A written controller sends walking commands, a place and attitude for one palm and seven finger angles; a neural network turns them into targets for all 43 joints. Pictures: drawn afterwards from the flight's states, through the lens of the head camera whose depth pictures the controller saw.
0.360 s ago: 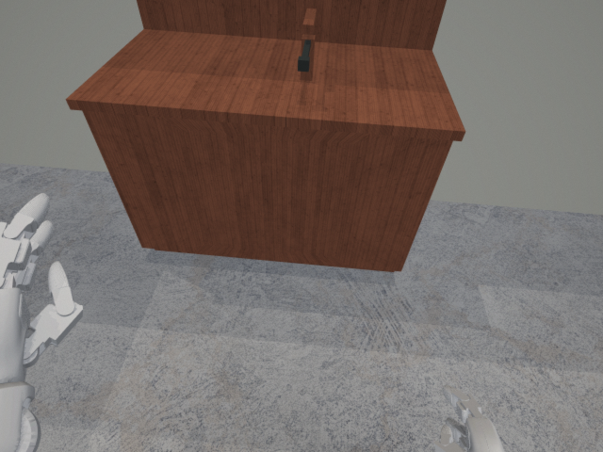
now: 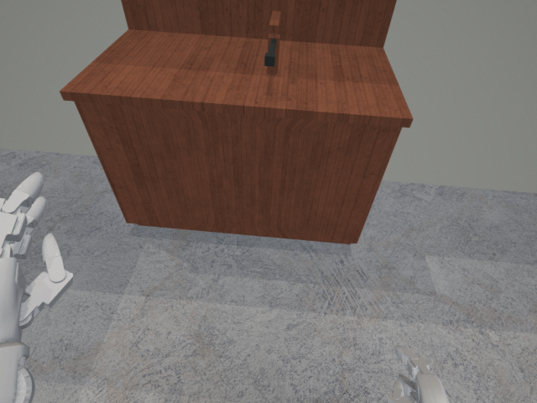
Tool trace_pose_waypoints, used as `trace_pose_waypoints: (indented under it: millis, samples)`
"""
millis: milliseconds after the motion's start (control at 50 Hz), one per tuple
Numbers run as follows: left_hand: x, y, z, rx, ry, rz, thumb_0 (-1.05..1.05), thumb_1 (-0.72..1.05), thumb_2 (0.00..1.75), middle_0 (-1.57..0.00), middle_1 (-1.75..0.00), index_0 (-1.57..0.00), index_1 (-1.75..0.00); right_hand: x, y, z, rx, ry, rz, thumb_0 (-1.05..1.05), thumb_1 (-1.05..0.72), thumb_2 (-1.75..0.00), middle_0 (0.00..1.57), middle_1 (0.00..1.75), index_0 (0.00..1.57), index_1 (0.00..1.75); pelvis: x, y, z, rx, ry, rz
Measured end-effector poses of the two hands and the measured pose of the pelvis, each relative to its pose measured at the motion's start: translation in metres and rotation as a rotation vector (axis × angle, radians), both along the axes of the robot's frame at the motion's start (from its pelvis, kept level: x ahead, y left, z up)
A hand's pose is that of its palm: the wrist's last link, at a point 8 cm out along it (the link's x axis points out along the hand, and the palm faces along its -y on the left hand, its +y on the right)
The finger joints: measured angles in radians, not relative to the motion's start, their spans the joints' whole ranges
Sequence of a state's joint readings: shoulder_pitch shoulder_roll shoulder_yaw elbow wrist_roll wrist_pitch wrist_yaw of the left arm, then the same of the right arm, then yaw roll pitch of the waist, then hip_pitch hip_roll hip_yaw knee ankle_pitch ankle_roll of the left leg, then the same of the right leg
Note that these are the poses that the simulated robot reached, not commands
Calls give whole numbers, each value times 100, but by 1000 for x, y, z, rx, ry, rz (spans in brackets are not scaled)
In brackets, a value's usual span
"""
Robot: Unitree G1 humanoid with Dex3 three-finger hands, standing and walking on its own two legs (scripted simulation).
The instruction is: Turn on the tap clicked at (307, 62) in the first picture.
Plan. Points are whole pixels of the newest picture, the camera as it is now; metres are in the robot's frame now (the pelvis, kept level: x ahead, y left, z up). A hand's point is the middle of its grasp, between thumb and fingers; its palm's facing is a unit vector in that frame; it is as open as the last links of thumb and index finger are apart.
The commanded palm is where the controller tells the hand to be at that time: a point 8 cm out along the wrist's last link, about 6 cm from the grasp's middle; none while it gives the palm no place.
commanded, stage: look at it before walking up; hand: left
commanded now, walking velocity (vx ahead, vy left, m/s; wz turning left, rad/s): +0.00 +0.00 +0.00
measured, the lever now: (269, 59) +0.98 +0.07 +0.09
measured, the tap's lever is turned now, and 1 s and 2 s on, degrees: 0 0 0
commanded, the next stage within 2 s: turn to face it in 0.04 s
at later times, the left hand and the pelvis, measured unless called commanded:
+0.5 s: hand (112, 269) +0.22 +0.20 +0.16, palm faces +0.35 -0.86 -0.36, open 7.5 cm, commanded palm +0.17 +0.24 +0.18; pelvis -0.02 -0.02 -0.02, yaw -6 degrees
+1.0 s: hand (175, 262) +0.24 +0.13 +0.16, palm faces +0.17 -0.92 -0.36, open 7.5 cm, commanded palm +0.19 +0.20 +0.18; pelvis -0.04 -0.03 -0.02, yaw -16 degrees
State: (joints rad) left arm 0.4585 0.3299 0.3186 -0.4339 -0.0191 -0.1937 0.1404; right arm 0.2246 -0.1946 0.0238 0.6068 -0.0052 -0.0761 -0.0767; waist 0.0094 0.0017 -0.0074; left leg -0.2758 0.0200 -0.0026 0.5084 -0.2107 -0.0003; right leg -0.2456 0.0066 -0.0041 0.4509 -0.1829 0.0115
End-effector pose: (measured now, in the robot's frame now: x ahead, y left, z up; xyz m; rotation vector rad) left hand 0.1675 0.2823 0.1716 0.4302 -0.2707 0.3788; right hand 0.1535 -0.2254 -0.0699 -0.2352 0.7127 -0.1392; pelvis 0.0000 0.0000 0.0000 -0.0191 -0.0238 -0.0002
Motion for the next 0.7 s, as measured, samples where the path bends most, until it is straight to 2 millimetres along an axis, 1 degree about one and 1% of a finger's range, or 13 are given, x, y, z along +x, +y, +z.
trace_pose_waypoints:
  millis: [200,300,380,480,540,600,640,700]
  samples:
    - [-7,-3,1,5,1,6,2,89,90,-21,-30,-21,-30,-8,-1,-4,13,5,4,1,-90,-90,20,30,20,30,-6,-2,0,1,-3,-3]
    - [-5,-6,-2,6,9,4,2,89,90,-21,-30,-20,-30,-12,-5,-6,19,1,-10,1,-90,-90,20,30,20,30,-11,-4,-3,6,6,-40]
    - [3,-15,-3,8,-2,-16,2,89,90,-21,-30,-20,-30,-17,-12,-8,25,-8,-32,1,-90,-90,20,30,20,30,-15,-8,-7,18,10,-71]
    - [14,-36,-2,23,-26,-70,2,89,90,-21,-30,-20,-30,-24,-25,-16,39,-15,-68,1,-90,-90,20,30,20,30,-18,-17,-14,31,13,-103]
    - [20,-48,0,34,-36,-112,2,89,90,-21,-30,-20,-30,-31,-35,-21,40,-2,-96,1,-90,-90,20,30,20,30,-19,-20,-17,36,20,-117]
    - [25,-55,1,41,-35,-149,2,89,90,-21,-30,-21,-30,-42,-43,-23,33,28,-131,1,-90,-90,20,30,20,30,-20,-19,-17,41,26,-135]
    - [28,-56,3,49,-29,-171,2,89,90,-21,-30,-21,-30,-51,-47,-23,26,47,-157,1,-90,-90,20,30,20,30,-21,-16,-16,45,25,-150]
    - [31,-53,4,72,-29,-197,2,89,90,-22,-30,-21,-30,-64,-49,-21,13,59,-197,1,-90,-90,20,30,20,30,-23,-12,-16,48,17,-173]
